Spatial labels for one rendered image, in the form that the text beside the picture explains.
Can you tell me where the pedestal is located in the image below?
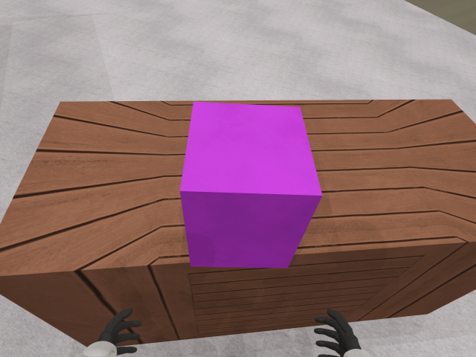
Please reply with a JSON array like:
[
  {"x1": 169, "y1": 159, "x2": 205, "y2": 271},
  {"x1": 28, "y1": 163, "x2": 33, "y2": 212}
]
[{"x1": 0, "y1": 99, "x2": 476, "y2": 347}]

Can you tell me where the robot right hand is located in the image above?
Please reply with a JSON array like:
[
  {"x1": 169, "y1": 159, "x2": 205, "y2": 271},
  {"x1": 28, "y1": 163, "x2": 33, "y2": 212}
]
[{"x1": 314, "y1": 309, "x2": 361, "y2": 357}]

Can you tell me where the robot left forearm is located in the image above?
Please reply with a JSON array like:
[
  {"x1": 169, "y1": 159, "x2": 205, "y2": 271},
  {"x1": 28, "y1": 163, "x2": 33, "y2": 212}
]
[{"x1": 75, "y1": 341, "x2": 117, "y2": 357}]

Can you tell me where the robot left hand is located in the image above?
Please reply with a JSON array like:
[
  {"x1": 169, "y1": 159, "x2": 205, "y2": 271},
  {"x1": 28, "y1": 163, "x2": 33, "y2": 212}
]
[{"x1": 97, "y1": 309, "x2": 141, "y2": 355}]

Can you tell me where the carton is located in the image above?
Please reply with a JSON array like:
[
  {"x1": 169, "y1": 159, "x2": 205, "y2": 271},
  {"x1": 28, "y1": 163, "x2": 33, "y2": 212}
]
[{"x1": 180, "y1": 102, "x2": 322, "y2": 268}]

